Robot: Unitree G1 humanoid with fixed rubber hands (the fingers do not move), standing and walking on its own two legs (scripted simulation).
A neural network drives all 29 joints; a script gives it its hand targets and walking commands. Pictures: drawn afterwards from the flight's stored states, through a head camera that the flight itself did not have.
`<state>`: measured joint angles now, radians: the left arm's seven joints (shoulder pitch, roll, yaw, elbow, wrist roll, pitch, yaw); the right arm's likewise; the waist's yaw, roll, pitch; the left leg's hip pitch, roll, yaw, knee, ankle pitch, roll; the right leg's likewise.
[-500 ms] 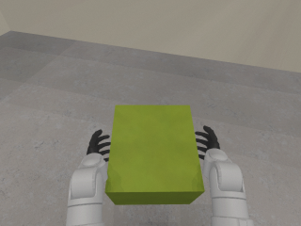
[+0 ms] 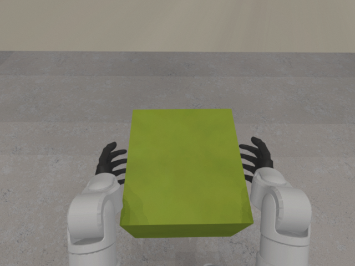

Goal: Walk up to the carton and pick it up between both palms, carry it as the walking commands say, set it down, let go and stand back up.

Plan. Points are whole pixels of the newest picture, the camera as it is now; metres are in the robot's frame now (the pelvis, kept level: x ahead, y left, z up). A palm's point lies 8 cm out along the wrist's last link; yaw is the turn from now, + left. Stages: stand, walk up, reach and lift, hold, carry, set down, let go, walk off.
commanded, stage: carry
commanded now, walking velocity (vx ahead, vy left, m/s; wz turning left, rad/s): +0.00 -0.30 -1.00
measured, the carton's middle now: (182, 174) +0.32 -0.01 +0.04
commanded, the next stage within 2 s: none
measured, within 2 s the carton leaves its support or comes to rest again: neither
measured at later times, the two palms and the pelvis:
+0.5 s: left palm (241, 172) +0.30 -0.13 +0.09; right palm out of the picture +0.19 -0.41 +0.09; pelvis -0.02 -0.16 +0.00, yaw -22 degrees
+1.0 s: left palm out of the picture +0.21 -0.47 +0.09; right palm out of the picture +0.00 -0.69 +0.10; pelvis -0.10 -0.37 +0.00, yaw -45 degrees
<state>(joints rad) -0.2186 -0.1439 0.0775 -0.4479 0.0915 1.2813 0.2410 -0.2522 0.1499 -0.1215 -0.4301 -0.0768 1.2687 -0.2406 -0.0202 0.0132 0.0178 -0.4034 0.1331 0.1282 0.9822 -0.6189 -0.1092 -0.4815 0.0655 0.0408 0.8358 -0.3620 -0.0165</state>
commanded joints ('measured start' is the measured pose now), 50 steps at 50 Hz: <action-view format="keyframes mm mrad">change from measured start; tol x64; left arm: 1 -534 -954 -619 -152 -392 -19 -271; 50 -465 -956 -658 -206 -425 -63 -291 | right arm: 1 -406 1001 671 -124 403 2 282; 50 -361 996 710 -207 404 -57 283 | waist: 1 7 -242 -421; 4 18 449 -506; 50 1 -190 -510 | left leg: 1 171 -46 -95 -256 121 42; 5 689 527 -332 -412 1449 271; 14 463 366 93 -125 1223 40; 18 -229 -101 -9 295 -241 -70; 25 269 -95 -100 -356 61 9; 30 834 514 -202 -329 1612 242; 37 508 299 90 35 1475 7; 40 -194 -81 8 360 -235 -66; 50 454 -79 -113 -466 171 42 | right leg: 1 82 -162 346 -252 794 -139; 4 -540 -81 -97 384 -285 36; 23 373 -66 327 -328 1045 -77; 29 -485 -139 9 460 -253 12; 37 150 27 -161 -217 17 -45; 40 576 -218 468 -250 1368 -188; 50 215 -8 342 -365 1071 77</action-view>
